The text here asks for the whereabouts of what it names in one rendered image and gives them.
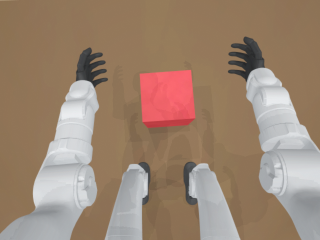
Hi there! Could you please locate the robot left hand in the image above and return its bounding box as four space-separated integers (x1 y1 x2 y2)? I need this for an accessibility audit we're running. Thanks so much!
76 47 108 88

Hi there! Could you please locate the robot right hand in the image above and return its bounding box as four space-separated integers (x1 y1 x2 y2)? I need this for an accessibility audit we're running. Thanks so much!
228 36 265 82

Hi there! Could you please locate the robot right forearm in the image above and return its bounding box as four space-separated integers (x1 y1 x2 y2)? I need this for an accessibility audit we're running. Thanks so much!
246 68 320 153

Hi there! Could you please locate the robot left forearm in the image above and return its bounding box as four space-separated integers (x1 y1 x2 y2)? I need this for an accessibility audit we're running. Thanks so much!
33 80 99 206

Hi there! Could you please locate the left robot upper arm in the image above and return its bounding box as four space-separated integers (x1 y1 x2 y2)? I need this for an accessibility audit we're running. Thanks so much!
0 162 97 240

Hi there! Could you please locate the right robot upper arm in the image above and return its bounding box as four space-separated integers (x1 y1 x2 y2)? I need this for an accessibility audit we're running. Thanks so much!
259 149 320 240

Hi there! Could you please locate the robot shin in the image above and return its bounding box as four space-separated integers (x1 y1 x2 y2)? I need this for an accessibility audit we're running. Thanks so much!
188 163 216 199
122 164 146 197

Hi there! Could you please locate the left robot shin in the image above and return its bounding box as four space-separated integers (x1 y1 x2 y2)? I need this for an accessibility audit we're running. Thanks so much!
122 164 146 197

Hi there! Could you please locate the right robot shin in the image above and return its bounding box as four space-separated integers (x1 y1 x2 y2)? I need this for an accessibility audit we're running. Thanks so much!
188 163 216 199

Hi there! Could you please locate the carton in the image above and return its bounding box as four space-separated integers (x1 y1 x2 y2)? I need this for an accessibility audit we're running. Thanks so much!
140 70 196 128

